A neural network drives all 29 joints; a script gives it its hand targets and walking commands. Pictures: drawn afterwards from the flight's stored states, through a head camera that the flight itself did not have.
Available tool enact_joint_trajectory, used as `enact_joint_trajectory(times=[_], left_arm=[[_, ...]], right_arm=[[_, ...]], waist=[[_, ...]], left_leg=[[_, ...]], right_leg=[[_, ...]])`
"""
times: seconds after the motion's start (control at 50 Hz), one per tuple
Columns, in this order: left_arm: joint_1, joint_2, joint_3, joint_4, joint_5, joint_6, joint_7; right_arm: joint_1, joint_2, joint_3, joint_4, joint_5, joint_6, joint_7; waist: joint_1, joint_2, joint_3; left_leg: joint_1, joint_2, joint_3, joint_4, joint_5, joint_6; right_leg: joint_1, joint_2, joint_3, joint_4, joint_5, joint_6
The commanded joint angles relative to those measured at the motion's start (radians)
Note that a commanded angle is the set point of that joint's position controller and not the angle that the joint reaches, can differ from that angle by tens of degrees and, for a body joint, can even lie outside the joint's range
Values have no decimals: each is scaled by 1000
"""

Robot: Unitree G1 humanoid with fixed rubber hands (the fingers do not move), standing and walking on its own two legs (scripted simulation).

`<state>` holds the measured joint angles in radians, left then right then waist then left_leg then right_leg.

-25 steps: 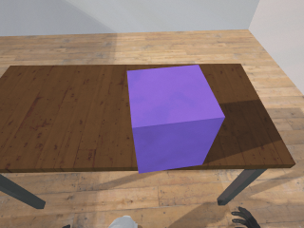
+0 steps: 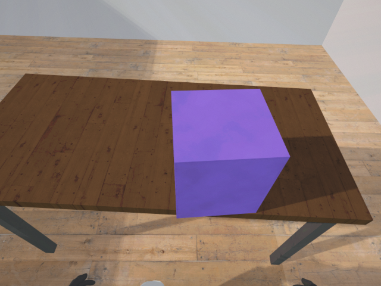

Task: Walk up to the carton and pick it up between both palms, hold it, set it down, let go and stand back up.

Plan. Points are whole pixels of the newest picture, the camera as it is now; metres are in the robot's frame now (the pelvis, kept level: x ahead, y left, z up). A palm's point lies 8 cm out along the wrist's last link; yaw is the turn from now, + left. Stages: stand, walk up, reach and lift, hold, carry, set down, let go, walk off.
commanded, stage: walk up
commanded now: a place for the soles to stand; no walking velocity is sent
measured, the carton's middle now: (216, 156) +0.40 -0.06 +0.02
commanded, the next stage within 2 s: none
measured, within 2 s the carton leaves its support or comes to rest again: neither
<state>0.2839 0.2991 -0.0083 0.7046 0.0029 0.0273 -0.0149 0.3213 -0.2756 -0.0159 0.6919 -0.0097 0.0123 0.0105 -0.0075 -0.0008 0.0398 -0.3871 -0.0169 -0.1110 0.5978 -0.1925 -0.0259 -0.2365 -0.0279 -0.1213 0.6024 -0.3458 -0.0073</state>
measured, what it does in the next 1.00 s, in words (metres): steps on the spot: left foot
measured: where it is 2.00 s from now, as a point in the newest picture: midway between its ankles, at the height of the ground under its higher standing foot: outside the picture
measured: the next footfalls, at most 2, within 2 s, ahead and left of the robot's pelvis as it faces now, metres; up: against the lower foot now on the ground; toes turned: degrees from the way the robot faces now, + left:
left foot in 0.68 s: -0.04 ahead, +0.08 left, +0.00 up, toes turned +5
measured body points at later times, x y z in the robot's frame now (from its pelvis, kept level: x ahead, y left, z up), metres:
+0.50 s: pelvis -0.06 -0.05 +0.00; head -0.03 -0.08 +0.45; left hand -0.01 +0.23 -0.10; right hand +0.09 -0.32 -0.12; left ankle -0.03 +0.10 -0.67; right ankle -0.05 -0.13 -0.73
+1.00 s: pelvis -0.06 -0.03 +0.01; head -0.06 -0.03 +0.46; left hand -0.01 +0.23 -0.11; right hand +0.02 -0.29 -0.12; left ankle -0.08 +0.09 -0.73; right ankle -0.05 -0.13 -0.73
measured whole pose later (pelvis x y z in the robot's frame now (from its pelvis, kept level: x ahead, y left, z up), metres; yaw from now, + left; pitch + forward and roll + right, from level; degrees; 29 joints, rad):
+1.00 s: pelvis -0.06 -0.03 +0.01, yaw +1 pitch -1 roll +0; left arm 0.42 0.26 0.02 0.69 0.02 -0.01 0.00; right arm 0.31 -0.25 -0.02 0.79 -0.02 0.01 0.00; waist 0.01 -0.01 0.00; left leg -0.20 -0.01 -0.03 0.56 -0.33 0.00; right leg -0.26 0.03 -0.01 0.55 -0.28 -0.03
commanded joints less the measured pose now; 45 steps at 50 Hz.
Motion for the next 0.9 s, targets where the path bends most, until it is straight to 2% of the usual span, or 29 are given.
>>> enact_joint_trajectory(times=[0.0,0.02,0.06,0.08,0.12,0.14,0.18,0.22,0.26,0.3,0.32,0.34,0.36,0.38,0.4,0.44,0.46,0.48,0.54,0.58,0.6,0.64,0.66,0.68,0.7,0.72,0.74,0.82,0.88], left_arm=[[-17,152,55,-100,0,-31,9],[-17,149,54,-99,0,-30,8],[-23,199,72,-97,5,-9,8],[-8,195,74,-95,7,-2,7],[7,179,73,-101,7,15,6],[3,164,69,-108,4,23,6],[20,139,72,-114,8,37,9],[52,135,79,-108,7,38,12],[106,141,84,-100,-4,25,12],[171,136,91,-89,-8,1,8],[132,194,101,-98,7,-10,10],[53,268,116,-127,16,-11,16],[33,279,123,-124,23,-7,22],[-6,262,115,-136,31,-11,25],[-37,199,99,-146,39,-18,28],[-33,135,73,-145,46,-27,30],[11,123,62,-135,41,-33,30],[52,118,60,-118,34,-35,30],[113,132,74,-103,23,-37,32],[159,137,84,-103,25,-33,38],[165,146,87,-106,23,-29,40],[139,150,85,-118,12,-26,34],[137,132,75,-127,4,-30,30],[145,105,68,-139,-5,-36,26],[149,85,66,-139,-12,-38,22],[140,86,74,-137,-4,-35,22],[134,87,75,-134,5,-37,20],[161,86,79,-124,19,-60,18],[175,92,76,-116,16,-67,22]], right_arm=[[-9,-149,-52,-117,-1,-30,-8],[-7,-153,-53,-117,-2,-29,-9],[-22,-200,-73,-130,-9,-28,-22],[-8,-203,-76,-129,-9,-26,-24],[10,-224,-84,-131,-12,-20,-27],[4,-248,-92,-134,-10,-14,-30],[-21,-269,-104,-138,-13,-1,-37],[-76,-263,-105,-151,-29,14,-47],[-137,-246,-97,-162,-39,24,-51],[-177,-210,-78,-165,-28,33,-41],[-156,-138,-58,-174,-13,33,-36],[-143,-117,-55,-187,-10,31,-44],[-139,-147,-66,-174,-25,35,-55],[-131,-160,-75,-159,-25,37,-53],[-129,-167,-75,-134,-18,34,-50],[-84,-147,-70,-84,-3,24,-42],[-84,-120,-58,-83,-8,21,-36],[-100,-109,-50,-82,-11,20,-30],[-127,-97,-46,-86,-19,25,-21],[-130,-99,-53,-72,-22,26,-20],[-113,-98,-55,-65,-22,22,-21],[-56,-105,-64,-47,-24,2,-23],[-38,-117,-69,-35,-30,-8,-24],[-31,-136,-75,-25,-34,-13,-24],[-51,-149,-76,-16,-28,-15,-21],[-57,-137,-70,-1,-16,-16,-16],[-71,-113,-60,-1,-14,-20,-12],[-68,-100,-40,-4,-8,-32,-12],[-55,-102,-41,-6,-12,-34,-12]], waist=[[1,14,-68],[-1,12,-74],[11,-4,-44],[11,5,-75],[1,60,-115],[-11,111,-109],[-13,202,-90],[-1,237,-66],[36,217,-88],[85,132,-139],[72,-80,-121],[56,-202,-52],[59,-142,-30],[34,-142,-11],[17,-90,27],[-2,-57,5],[5,-57,-20],[24,-64,-38],[55,-167,-49],[68,-191,-27],[56,-193,-18],[8,-148,-15],[-5,-113,-23],[-6,-68,-36],[6,-13,-20],[14,-2,1],[23,16,31],[30,45,52],[24,58,11]], left_leg=[[53,56,-109,-77,15,70],[58,50,-102,-63,22,68],[40,63,-93,21,312,87],[51,75,-102,32,340,99],[70,135,-208,-27,301,148],[54,186,-296,-97,272,197],[8,262,-417,-208,150,275],[-14,269,-406,-232,39,288],[23,217,-325,-161,81,234],[10,104,-196,-13,-54,121],[-70,-14,-73,197,-169,54],[-210,-111,25,335,-405,-1],[-173,-68,-25,469,-430,13],[-147,-59,-56,548,-398,24],[-158,-52,-88,552,-336,24],[-169,-37,-63,482,-257,9],[-171,-19,-52,394,-256,-1],[-161,-19,-31,316,-262,-11],[-64,0,22,108,-280,-23],[-25,-4,58,8,-286,-16],[16,-4,70,-54,-255,-6],[201,12,59,-212,-46,29],[287,43,9,-206,7,56],[342,81,-63,-162,-9,86],[284,107,-117,-169,-135,109],[158,112,-115,-190,-296,119],[87,105,-101,-212,-331,107],[23,93,-65,-202,-183,85],[92,86,-37,-155,-15,77]], right_leg=[[-23,-113,130,-146,-6,-54],[-24,-121,131,-153,-5,-59],[-10,-118,101,-44,289,-73],[7,-108,87,-6,310,-73],[-4,-54,67,105,206,-60],[-18,1,61,195,111,-37],[-57,53,88,319,-210,-8],[-102,38,123,370,-290,-2],[-83,25,134,224,-179,-9],[28,7,140,-110,2,-42],[16,-136,371,-257,-57,-83],[-46,-323,616,-305,-21,-132],[-121,-382,644,-314,-39,-222],[-176,-376,615,-321,-9,-244],[-141,-309,526,-295,100,-195],[4,-199,360,-208,356,-108],[77,-190,360,-193,389,-83],[132,-171,357,-200,336,-66],[138,-181,398,-232,50,-102],[140,-192,417,-254,9,-101],[122,-191,409,-252,9,-99],[-18,-176,363,-227,52,-66],[-98,-155,323,-216,52,-42],[-175,-120,282,-220,6,-12],[-178,-61,230,-212,-74,5],[-105,-32,217,-197,-135,3],[-57,-31,230,-187,-126,-12],[1,-48,257,-166,13,-42],[0,-60,264,-150,152,-51]])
